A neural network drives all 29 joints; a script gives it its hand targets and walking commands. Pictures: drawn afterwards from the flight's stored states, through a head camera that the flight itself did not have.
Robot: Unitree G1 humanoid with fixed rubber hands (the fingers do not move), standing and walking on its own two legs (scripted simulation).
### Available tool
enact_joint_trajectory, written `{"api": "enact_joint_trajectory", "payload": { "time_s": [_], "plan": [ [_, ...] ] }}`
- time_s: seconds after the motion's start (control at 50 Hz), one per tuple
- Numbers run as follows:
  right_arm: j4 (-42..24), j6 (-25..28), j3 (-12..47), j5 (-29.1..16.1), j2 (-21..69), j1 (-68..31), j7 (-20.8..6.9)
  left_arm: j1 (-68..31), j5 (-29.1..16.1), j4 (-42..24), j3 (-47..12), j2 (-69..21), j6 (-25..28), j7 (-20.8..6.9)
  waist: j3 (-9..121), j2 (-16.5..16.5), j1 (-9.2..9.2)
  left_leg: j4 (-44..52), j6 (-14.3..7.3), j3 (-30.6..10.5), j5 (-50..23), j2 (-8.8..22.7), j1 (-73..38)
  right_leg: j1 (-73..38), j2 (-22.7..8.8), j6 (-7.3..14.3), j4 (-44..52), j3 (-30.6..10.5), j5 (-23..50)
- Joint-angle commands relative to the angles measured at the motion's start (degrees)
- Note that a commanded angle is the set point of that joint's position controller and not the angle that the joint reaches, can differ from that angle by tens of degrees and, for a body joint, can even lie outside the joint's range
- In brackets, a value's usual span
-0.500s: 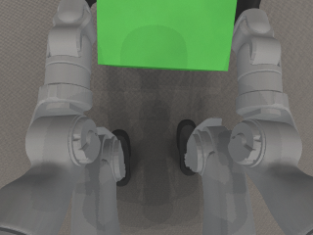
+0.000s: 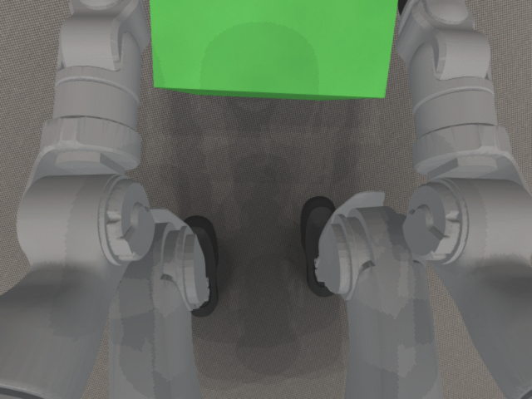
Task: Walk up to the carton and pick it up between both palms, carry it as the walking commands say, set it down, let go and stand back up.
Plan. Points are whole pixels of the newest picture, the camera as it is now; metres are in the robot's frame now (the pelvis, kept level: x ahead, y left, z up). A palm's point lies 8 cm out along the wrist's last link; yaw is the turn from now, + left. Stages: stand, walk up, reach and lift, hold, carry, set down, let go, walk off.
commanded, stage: set down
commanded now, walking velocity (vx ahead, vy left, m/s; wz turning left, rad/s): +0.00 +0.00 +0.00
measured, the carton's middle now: out of the picture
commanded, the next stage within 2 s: none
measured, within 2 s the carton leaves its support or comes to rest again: rests again in 0.24 s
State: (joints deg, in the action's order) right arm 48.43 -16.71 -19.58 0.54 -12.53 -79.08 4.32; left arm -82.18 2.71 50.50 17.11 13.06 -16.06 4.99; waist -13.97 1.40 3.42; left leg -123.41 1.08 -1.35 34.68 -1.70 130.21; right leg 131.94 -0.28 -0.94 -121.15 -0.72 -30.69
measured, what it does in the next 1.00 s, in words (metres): stands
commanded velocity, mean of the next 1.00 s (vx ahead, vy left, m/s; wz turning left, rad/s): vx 0.00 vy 0.00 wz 0.00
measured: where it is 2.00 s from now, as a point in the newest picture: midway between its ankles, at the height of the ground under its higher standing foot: (261, 271)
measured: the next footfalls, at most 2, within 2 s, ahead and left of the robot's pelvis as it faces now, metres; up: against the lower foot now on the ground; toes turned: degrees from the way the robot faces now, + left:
none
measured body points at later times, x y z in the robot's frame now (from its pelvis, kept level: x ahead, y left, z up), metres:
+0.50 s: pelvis +0.00 +0.00 -0.01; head +0.37 -0.01 +0.24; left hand +0.59 +0.12 -0.17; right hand +0.55 -0.20 -0.17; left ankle +0.10 +0.12 -0.35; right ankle +0.12 -0.12 -0.35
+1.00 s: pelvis -0.01 +0.00 -0.02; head +0.37 +0.00 +0.23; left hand +0.59 +0.12 -0.17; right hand +0.56 -0.20 -0.17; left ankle +0.10 +0.12 -0.35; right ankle +0.12 -0.12 -0.35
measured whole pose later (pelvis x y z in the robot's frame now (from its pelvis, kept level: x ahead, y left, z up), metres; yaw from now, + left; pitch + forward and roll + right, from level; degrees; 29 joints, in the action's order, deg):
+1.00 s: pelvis -0.01 +0.00 -0.02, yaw +0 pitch +38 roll -1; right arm 53.7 -14.7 -23.7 2.9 -15.6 -84.6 -1.9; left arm -87.2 5.5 54.0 20.0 14.1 -13.5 0.1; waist -20.3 0.6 3.7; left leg -127.0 1.1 -1.6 34.3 -2.4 130.7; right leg 131.9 -0.2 -1.5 -124.5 -0.8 -30.5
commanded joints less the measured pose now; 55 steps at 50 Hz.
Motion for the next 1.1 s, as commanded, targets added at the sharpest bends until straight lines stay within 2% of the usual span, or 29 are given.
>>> {"api": "enact_joint_trajectory", "payload": {
  "time_s": [0.0,0.28,0.62,0.9,1.08],
  "plan": [
    [-8.4,2.12,22.49,-7.22,50.85,-36.36,-16.47,-32.26,-6.61,-3.92,-21.44,-53.09,1.39,-16.02,70.64,2.15,1.99,9.32,-1.66,4.43,-20.21,-5.65,-32.06,-39.82,5.59,-0.11,6.94,5.82,22.6],
    [-5.81,2.89,21.22,-8.22,49.36,-38.55,-16.15,-35.04,-6.66,-2.31,-20.45,-49.22,2.45,-16.0,68.0,1.44,1.09,8.11,-1.89,4.79,-17.11,-5.16,-31.61,-39.98,5.38,-0.28,5.46,5.98,19.94],
    [-0.73,2.71,18.04,-5.53,49.11,-32.47,-17.62,-29.64,-4.49,2.75,-17.97,-48.86,2.5,-17.04,57.41,2.41,0.93,7.38,-1.67,4.53,-16.17,-4.99,-26.86,-33.95,5.13,0.02,4.86,5.25,18.03],
    [3.58,1.88,13.69,-2.41,45.98,-29.36,-18.75,-26.3,-1.15,6.32,-15.02,-46.4,1.53,-17.33,46.86,3.49,1.13,7.7,-1.32,4.09,-10.6,-4.63,-25.03,-27.92,4.68,0.08,4.88,5.38,10.82],
    [4.53,2.12,12.01,-1.7,42.93,-28.5,-18.67,-24.22,0.38,7.06,-13.77,-43.98,1.31,-17.06,43.56,3.4,0.91,7.59,-1.14,3.82,-9.21,-4.45,-25.58,-27.1,4.51,-0.21,4.55,5.52,8.88]
  ]
}}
